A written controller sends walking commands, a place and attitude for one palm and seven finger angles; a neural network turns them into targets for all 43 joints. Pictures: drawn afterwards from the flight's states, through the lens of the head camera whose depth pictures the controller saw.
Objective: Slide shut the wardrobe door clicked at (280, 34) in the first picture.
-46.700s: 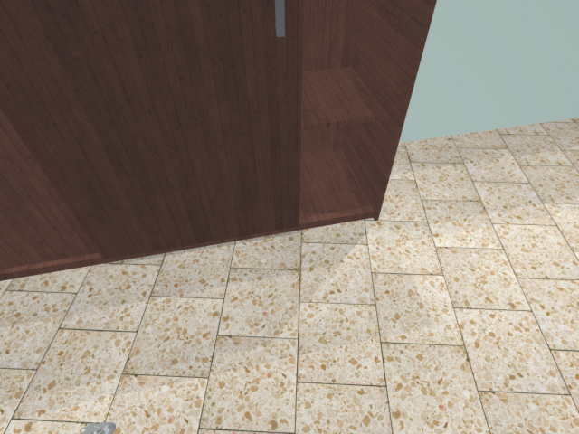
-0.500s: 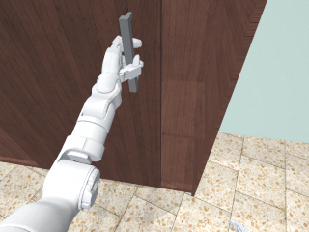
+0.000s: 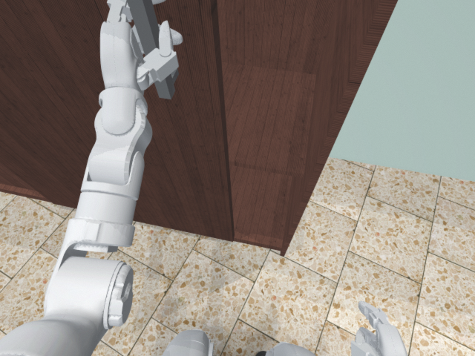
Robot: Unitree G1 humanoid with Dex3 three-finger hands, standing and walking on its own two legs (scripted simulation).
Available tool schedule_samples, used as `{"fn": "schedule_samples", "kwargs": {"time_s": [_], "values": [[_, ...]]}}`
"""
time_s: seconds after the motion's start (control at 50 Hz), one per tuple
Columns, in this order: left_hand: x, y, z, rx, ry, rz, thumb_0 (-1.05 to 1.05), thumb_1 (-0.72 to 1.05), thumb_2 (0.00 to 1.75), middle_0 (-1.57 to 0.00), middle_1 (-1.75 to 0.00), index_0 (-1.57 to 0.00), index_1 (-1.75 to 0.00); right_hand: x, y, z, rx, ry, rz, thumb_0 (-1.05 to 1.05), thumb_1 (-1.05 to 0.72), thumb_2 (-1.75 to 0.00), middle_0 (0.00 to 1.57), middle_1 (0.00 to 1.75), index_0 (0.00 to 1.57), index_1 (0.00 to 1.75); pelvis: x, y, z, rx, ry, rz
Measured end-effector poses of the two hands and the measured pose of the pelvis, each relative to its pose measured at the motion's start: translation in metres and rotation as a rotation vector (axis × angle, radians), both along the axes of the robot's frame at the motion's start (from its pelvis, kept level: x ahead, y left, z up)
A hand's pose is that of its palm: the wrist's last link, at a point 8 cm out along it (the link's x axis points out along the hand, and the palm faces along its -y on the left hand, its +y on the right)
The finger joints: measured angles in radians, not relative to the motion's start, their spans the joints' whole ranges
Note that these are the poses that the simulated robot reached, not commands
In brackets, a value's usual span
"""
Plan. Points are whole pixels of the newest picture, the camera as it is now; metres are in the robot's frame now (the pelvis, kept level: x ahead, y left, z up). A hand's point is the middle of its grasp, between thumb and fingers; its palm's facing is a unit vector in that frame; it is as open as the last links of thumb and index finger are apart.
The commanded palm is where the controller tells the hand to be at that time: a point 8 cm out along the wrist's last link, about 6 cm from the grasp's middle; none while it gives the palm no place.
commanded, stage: step sideways, sliding the door along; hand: left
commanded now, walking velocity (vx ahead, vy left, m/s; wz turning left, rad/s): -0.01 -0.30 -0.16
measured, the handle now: (154, 26) +0.49 +0.18 +0.23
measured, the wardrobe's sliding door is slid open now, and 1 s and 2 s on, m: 0.20 0.09 0.00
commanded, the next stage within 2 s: none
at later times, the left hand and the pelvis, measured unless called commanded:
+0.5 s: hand (190, 54) +0.45 +0.13 +0.22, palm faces +0.43 -0.90 -0.06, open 6.7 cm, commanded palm +0.41 +0.07 +0.22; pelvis +0.07 -0.11 +0.00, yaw +4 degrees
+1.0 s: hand (259, 69) +0.44 +0.03 +0.21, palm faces +0.35 -0.93 -0.06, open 7.3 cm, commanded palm +0.40 +0.00 +0.22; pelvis +0.15 -0.14 -0.01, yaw +3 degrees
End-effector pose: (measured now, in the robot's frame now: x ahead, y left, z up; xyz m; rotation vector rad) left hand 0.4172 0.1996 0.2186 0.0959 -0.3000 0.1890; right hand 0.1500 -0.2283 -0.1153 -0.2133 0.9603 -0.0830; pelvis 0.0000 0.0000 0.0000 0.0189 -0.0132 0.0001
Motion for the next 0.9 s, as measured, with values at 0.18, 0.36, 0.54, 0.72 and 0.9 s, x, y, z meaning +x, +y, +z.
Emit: {"fn": "schedule_samples", "kwargs": {"time_s": [0.18,0.36,0.54,0.72,0.9], "values": [[0.000,-0.005,-0.002,0.020,-0.024,0.058,-0.03,0.76,0.86,-0.46,-1.40,-0.14,-1.29,0.073,-0.005,0.010,0.095,-0.110,0.117,0.01,-0.91,-0.90,0.20,0.30,0.20,0.30,0.016,-0.040,-0.004,-0.035,-0.051,0.001],[-0.002,-0.020,-0.003,0.019,-0.044,0.224,-0.04,0.73,0.86,-0.49,-1.42,-0.10,-1.32,0.130,-0.044,0.008,0.123,-0.158,0.162,0.01,-0.90,-0.89,0.20,0.30,0.20,0.30,0.049,-0.100,-0.006,-0.037,-0.055,0.066],[-0.004,-0.039,-0.004,0.019,-0.063,0.252,-0.04,0.74,0.84,-0.48,-1.42,-0.10,-1.28,0.156,-0.087,0.022,0.054,-0.199,0.168,0.01,-0.91,-0.90,0.20,0.30,0.19,0.30,0.081,-0.116,-0.001,-0.026,-0.025,0.051],[-0.007,-0.068,-0.006,0.025,-0.096,0.274,-0.04,0.74,0.83,-0.49,-1.43,-0.08,-1.24,0.191,-0.090,0.022,0.075,-0.220,0.176,0.01,-0.91,-0.90,0.20,0.30,0.20,0.30,0.109,-0.124,0.002,-0.015,0.022,0.079],[-0.010,-0.101,-0.010,0.028,-0.148,0.168,-0.03,0.76,0.81,-0.47,-1.41,-0.05,-1.13,0.225,-0.063,0.034,0.157,-0.290,0.249,0.01,-0.91,-0.90,0.20,0.30,0.19,0.30,0.137,-0.128,-0.002,-0.024,-0.013,0.031]]}}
